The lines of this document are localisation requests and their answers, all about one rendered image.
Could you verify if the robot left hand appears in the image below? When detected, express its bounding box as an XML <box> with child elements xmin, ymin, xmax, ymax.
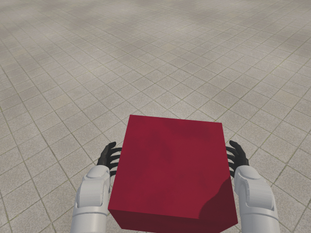
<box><xmin>97</xmin><ymin>142</ymin><xmax>122</xmax><ymax>177</ymax></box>

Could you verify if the robot right forearm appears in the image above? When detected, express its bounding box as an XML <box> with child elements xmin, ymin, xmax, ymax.
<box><xmin>234</xmin><ymin>165</ymin><xmax>280</xmax><ymax>233</ymax></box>

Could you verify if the robot left forearm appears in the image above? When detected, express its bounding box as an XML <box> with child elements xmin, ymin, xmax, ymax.
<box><xmin>70</xmin><ymin>165</ymin><xmax>110</xmax><ymax>233</ymax></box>

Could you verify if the robot right hand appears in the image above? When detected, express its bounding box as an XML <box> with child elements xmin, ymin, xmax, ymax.
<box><xmin>226</xmin><ymin>140</ymin><xmax>249</xmax><ymax>178</ymax></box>

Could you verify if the carton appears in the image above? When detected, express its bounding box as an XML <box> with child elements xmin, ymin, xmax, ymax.
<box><xmin>108</xmin><ymin>115</ymin><xmax>238</xmax><ymax>233</ymax></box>

